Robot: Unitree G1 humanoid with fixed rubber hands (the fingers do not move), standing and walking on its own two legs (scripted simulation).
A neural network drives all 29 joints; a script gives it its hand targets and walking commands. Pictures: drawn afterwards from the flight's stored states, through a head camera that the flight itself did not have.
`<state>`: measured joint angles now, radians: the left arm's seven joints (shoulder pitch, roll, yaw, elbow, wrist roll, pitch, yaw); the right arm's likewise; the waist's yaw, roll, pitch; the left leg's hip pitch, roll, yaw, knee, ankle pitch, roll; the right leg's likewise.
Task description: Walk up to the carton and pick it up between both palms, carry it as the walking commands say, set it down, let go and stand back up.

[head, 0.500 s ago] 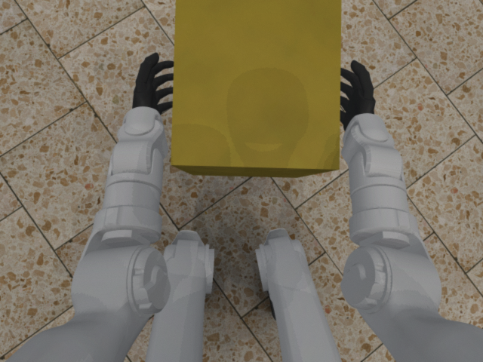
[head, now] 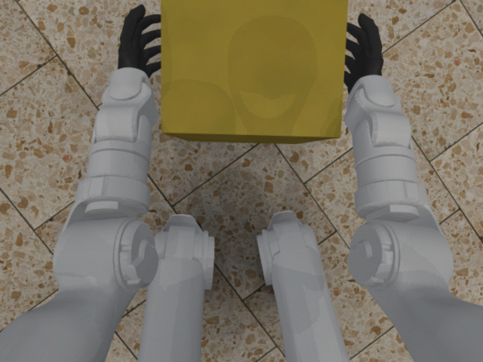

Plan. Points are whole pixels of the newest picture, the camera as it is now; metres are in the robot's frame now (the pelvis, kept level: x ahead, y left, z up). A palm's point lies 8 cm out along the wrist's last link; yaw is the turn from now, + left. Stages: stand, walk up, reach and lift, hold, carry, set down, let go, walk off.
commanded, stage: set down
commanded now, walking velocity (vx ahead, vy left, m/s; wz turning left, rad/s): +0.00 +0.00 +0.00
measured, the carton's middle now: (248, 52) +0.57 -0.02 -0.20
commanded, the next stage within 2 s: none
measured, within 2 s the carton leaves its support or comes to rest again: rests again in 1.46 s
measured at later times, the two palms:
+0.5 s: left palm (150, 68) +0.54 +0.14 -0.18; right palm (347, 79) +0.53 -0.18 -0.18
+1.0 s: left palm (152, 74) +0.54 +0.14 -0.20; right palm (344, 84) +0.52 -0.19 -0.20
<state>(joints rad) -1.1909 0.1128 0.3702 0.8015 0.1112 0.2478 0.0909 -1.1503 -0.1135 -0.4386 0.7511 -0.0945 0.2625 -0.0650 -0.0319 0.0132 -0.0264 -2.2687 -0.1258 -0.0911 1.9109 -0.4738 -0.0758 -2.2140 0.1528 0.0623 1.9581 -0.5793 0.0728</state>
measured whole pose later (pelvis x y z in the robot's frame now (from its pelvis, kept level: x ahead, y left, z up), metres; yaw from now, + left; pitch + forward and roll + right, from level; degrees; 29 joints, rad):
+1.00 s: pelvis +0.00 +0.00 -0.05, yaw +0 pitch +40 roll -1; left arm -1.35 0.22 0.29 0.99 0.01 0.18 0.11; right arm -1.31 -0.21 -0.33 0.92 -0.02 0.21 -0.09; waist -0.03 0.02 0.21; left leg -2.29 -0.10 -0.06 2.14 -0.53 -0.07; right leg -2.25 0.13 0.04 2.18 -0.63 0.06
